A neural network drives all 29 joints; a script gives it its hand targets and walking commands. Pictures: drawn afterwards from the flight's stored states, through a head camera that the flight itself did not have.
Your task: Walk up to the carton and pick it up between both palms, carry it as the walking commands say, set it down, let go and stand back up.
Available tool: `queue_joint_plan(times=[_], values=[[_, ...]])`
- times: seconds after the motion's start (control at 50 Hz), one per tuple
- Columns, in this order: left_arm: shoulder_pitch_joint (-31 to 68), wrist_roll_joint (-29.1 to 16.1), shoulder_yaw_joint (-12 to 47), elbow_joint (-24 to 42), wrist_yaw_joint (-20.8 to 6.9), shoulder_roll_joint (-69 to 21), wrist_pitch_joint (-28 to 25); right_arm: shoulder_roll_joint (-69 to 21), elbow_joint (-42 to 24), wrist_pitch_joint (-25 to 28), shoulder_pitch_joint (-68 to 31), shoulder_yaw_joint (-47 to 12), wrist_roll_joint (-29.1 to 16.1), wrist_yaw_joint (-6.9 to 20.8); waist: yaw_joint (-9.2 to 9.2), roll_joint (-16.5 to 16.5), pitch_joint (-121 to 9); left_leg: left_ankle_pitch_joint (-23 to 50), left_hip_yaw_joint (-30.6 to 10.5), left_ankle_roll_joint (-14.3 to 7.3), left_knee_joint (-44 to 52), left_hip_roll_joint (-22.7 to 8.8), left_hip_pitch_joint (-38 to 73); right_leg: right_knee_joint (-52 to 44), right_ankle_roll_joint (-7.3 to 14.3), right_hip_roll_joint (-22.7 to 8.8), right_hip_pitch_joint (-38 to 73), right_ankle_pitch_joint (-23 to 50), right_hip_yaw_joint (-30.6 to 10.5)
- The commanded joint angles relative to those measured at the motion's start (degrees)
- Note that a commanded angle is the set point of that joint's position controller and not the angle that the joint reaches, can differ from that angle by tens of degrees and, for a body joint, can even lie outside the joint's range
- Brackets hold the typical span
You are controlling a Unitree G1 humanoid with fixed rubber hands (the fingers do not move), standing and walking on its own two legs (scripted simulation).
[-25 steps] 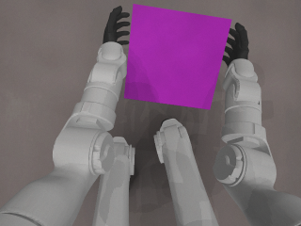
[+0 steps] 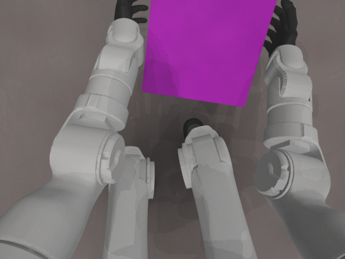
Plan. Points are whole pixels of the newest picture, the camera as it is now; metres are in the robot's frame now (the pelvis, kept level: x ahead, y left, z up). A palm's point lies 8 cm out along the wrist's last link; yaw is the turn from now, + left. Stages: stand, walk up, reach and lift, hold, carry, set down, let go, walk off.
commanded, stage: set down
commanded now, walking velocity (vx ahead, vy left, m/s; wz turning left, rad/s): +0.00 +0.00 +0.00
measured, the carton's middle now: (196, 45) +0.48 -0.17 -0.26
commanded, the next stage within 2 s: none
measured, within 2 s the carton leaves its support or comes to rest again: rests again in 1.62 s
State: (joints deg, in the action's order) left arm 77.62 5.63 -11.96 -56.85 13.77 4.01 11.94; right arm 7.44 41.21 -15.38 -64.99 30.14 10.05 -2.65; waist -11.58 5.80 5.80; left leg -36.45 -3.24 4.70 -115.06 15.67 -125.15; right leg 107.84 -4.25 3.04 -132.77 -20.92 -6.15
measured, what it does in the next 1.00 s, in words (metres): stands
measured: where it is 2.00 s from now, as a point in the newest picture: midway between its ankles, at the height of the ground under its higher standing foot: (167, 175)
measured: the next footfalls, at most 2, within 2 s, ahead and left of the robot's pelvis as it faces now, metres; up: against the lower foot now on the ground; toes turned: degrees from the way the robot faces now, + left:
none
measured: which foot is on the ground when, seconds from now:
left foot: down 0.00-1.00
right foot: down 0.00-1.00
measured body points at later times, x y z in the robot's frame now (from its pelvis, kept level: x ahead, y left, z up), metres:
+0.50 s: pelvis +0.00 +0.01 -0.02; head +0.36 -0.04 +0.26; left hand +0.56 -0.02 -0.18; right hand +0.45 -0.31 -0.18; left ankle +0.09 +0.11 -0.39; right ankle +0.15 -0.14 -0.39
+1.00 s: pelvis +0.00 +0.00 -0.02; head +0.36 -0.04 +0.25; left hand +0.56 -0.03 -0.19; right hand +0.45 -0.31 -0.19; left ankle +0.09 +0.11 -0.39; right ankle +0.15 -0.14 -0.39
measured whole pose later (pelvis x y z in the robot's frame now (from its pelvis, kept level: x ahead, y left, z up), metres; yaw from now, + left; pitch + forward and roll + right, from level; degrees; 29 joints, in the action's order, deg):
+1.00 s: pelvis +0.00 +0.00 -0.02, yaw +0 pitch +46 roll -1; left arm 82.7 7.0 -11.0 -61.2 9.1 6.4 10.7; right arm 10.5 49.1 -11.1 -69.1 34.9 9.7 3.3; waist -11.5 5.1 7.7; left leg -36.2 -2.9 3.2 -120.0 13.5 -130.0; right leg 111.8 -2.7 -1.1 -135.7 -22.3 -2.7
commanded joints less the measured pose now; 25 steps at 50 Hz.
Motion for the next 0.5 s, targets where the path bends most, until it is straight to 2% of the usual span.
queue_joint_plan(times=[0.0,0.1,0.28,0.48], values=[[31.85,-5.01,18.12,5.95,-13.87,-49.12,-2.73,-37.27,-5.03,3.58,-38.88,-23.99,-7.18,14.27,-7.77,2.71,-69.64,7.73,6.85,-2.97,10.94,-0.73,11.33,-3.97,1.07,1.00,54.56,17.37,11.31],[32.13,-5.81,19.32,6.07,-13.79,-49.83,-3.41,-35.94,-2.80,4.50,-38.34,-22.71,-7.69,14.96,-8.30,5.33,-67.57,9.73,6.44,-2.87,10.19,-1.26,10.81,-2.29,1.72,0.55,51.88,19.33,10.95],[30.95,-5.72,19.57,4.14,-14.13,-51.43,-2.84,-33.35,0.43,5.04,-37.24,-19.29,-6.75,16.37,-8.93,8.96,-64.66,13.14,4.94,-2.84,9.87,-2.45,13.66,-0.78,2.37,-0.44,44.25,18.24,11.26],[29.11,-4.94,18.03,2.61,-14.56,-50.46,-2.81,-32.42,3.46,4.98,-34.96,-16.98,-5.37,17.49,-8.50,7.76,-59.66,14.18,3.75,-3.05,9.68,-2.83,13.01,-0.33,2.46,-0.82,39.59,16.26,11.13]])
